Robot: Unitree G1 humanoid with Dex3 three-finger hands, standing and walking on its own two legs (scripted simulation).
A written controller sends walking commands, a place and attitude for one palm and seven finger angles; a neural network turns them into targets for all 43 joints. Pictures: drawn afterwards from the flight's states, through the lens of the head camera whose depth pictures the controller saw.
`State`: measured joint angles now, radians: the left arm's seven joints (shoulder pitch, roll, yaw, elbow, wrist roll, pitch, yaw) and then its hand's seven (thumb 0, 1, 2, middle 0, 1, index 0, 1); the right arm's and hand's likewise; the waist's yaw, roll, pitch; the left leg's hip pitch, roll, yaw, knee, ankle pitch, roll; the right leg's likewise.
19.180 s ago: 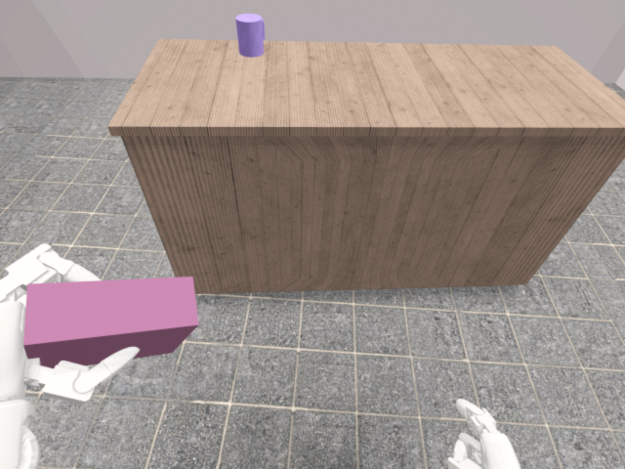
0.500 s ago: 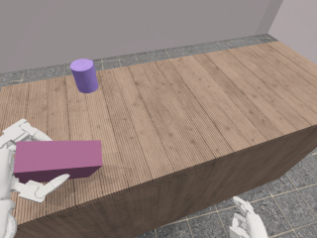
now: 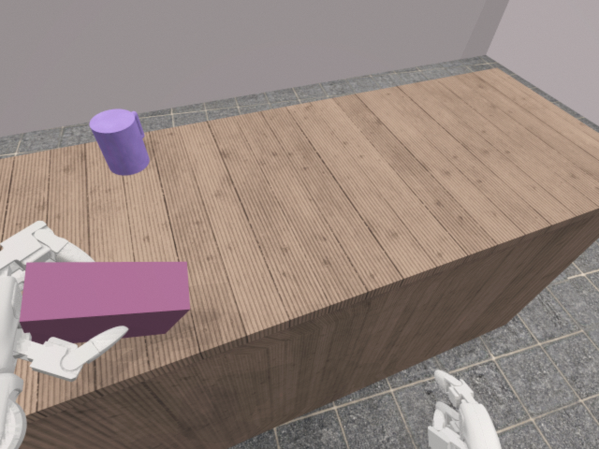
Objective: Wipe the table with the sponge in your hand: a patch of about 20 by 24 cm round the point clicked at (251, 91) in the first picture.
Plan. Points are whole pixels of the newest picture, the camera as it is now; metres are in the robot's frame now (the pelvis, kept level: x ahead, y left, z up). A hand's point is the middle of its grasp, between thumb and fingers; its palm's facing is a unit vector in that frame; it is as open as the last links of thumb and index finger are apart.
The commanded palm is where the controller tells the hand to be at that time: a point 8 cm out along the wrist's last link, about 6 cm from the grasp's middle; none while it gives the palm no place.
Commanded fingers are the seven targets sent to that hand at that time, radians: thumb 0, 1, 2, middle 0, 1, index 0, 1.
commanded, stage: shuffle to correct the standing spot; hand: left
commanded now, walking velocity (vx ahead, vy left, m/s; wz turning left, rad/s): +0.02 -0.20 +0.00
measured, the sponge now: (133, 303) +0.23 +0.20 +0.13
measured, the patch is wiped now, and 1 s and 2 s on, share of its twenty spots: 0.00 0.00 0.00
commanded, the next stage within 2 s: come to a stop and stand still in 0.14 s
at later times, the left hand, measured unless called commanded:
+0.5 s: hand (98, 297) +0.23 +0.22 +0.15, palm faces +0.35 -0.85 -0.40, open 9.5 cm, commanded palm +0.17 +0.26 +0.17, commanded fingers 0.00 0.10 1.30 -1.20 -1.60 -1.20 -1.60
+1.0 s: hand (17, 313) +0.20 +0.29 +0.16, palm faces +0.38 -0.85 -0.37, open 9.5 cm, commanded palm +0.15 +0.32 +0.17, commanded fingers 0.00 0.10 1.30 -1.20 -1.60 -1.20 -1.60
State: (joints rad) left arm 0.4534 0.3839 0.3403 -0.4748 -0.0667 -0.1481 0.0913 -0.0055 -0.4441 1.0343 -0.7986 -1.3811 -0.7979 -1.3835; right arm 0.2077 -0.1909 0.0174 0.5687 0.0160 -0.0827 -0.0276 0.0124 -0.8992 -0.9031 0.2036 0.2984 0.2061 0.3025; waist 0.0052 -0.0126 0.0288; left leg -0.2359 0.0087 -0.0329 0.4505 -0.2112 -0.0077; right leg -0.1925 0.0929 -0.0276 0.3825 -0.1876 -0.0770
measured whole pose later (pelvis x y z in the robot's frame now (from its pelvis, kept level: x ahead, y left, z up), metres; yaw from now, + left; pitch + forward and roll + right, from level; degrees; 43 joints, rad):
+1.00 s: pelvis -0.01 +0.04 +0.00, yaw +1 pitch -2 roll -1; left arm 0.45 0.37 0.32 -0.47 -0.04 -0.13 0.11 -0.01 -0.45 1.04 -0.80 -1.38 -0.80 -1.38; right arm 0.20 -0.19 0.04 0.57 0.02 -0.09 -0.04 0.01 -0.90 -0.90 0.20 0.30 0.21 0.30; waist 0.02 -0.01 0.03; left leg -0.20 -0.04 -0.03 0.41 -0.18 0.05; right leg -0.16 0.04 -0.03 0.35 -0.17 -0.02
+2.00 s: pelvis -0.01 +0.05 +0.00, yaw +0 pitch +0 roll -2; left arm 0.19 0.43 0.47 -0.35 -0.04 -0.26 0.09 -0.01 -0.45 1.04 -0.80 -1.38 -0.80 -1.38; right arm 0.18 -0.22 0.02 0.58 0.00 -0.19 0.02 0.01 -0.90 -0.90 0.20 0.30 0.21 0.30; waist 0.05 -0.01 0.08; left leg -0.27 -0.04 -0.01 0.50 -0.22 0.06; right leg -0.22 0.04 -0.01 0.42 -0.19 -0.01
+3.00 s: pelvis +0.00 +0.05 +0.00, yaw +1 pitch -1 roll -1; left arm 0.44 0.36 0.34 -0.43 -0.03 -0.20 0.09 -0.01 -0.45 1.04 -0.80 -1.38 -0.80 -1.39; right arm 0.19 -0.20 0.03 0.59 0.01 -0.12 -0.04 0.01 -0.90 -0.90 0.20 0.30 0.21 0.30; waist 0.02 -0.01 0.04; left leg -0.22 -0.05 -0.02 0.44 -0.20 0.06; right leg -0.17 0.03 -0.02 0.36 -0.19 -0.01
